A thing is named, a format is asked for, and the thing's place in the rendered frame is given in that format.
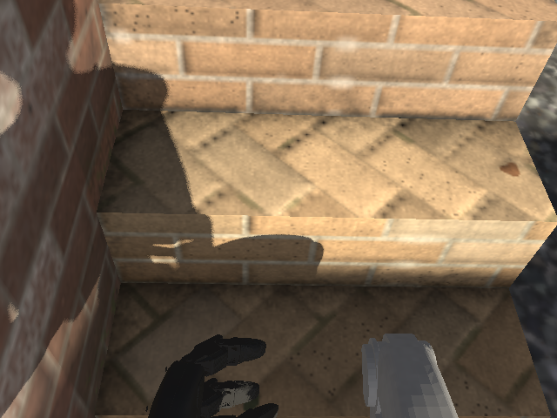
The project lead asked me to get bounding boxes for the right robot thigh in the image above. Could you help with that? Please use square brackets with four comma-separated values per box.
[361, 334, 459, 418]

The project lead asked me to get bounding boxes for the left robot hand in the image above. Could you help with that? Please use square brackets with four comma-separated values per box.
[145, 334, 279, 418]

